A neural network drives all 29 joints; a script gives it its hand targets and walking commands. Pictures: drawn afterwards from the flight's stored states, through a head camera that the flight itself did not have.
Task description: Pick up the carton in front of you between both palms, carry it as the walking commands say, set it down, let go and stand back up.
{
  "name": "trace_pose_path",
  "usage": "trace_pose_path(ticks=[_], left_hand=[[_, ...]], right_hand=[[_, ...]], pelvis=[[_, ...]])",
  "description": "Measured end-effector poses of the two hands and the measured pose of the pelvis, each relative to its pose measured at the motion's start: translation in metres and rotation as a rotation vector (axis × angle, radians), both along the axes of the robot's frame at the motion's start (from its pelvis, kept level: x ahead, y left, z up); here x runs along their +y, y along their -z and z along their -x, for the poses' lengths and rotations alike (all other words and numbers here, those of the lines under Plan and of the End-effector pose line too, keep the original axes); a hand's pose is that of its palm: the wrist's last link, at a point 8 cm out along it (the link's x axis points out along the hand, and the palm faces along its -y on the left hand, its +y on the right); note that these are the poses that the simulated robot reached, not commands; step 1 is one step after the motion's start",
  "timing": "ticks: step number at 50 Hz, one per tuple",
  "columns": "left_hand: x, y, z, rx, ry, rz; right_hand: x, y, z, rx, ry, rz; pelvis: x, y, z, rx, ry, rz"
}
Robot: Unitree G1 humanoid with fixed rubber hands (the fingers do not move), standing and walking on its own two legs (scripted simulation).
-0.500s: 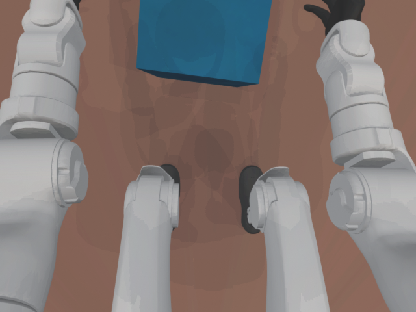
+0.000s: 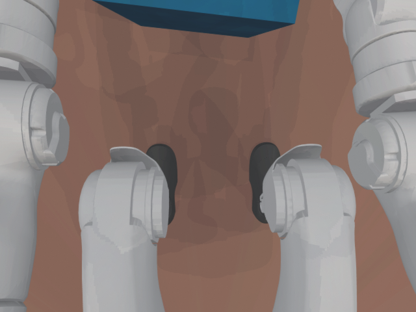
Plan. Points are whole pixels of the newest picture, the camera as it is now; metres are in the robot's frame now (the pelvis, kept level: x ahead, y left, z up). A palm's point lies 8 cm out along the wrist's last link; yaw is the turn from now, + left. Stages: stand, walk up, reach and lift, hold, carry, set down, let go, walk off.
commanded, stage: reach and lift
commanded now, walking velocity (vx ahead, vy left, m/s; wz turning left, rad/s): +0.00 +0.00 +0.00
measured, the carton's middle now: out of the picture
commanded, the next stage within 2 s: none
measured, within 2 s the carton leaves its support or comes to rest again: leaves its support in 0.74 s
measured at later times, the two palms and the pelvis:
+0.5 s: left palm out of the picture +0.58 +0.19 -0.17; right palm out of the picture +0.56 -0.12 -0.18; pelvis -0.01 -0.01 +0.00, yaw +0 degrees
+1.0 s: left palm out of the picture +0.53 +0.19 -0.03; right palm out of the picture +0.54 -0.11 -0.04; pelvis +0.00 -0.01 +0.04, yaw +3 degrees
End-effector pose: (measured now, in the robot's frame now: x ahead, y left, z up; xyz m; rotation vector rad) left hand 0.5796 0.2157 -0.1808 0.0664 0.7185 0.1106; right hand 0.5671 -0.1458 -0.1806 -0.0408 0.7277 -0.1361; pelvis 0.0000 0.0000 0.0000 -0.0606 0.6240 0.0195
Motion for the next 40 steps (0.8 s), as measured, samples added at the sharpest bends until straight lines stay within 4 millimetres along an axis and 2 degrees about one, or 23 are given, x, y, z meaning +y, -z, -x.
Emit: trace_pose_path(ticks=[4,12,15,19,25,34,37,40], left_hand=[[-0.001,-0.004,-0.001,-0.014,0.0,-0.001],[-0.009,-0.007,0.007,-0.004,0.009,0.013],[-0.016,-0.007,0.008,-0.005,0.026,0.019],[-0.029,-0.006,0.006,-0.007,0.04,0.026],[-0.028,-0.008,0.004,0.009,0.061,0.016],[-0.028,-0.005,0.009,0.011,0.065,0.074],[-0.029,-0.01,0.012,0.006,0.044,0.057],[-0.03,-0.031,0.015,-0.023,-0.009,0.036]], right_hand=[[0.007,-0.003,-0.005,-0.017,-0.014,-0.008],[0.01,-0.006,0.003,-0.002,-0.014,-0.013],[0.012,-0.006,0.004,-0.007,-0.021,-0.021],[0.027,-0.005,0.004,-0.012,-0.038,-0.041],[0.026,-0.005,0.004,-0.014,-0.01,-0.055],[0.024,-0.007,-0.001,-0.001,-0.014,-0.059],[0.027,-0.016,-0.002,-0.008,0.004,-0.053],[0.032,-0.039,-0.001,-0.04,0.033,-0.042]], pelvis=[[-0.002,0.004,-0.004,0.005,-0.002,-0.003],[-0.006,0.003,-0.001,0.009,-0.003,-0.005],[-0.007,0.002,0.003,0.001,-0.001,-0.006],[-0.007,0.001,0.006,-0.019,0.002,-0.008],[-0.007,0.004,0.008,-0.042,0.003,-0.01],[-0.003,0.012,-0.001,-0.021,0.006,-0.014],[-0.003,0.01,-0.004,0.001,0.004,-0.014],[-0.004,0.004,-0.005,0.013,-0.003,-0.012]])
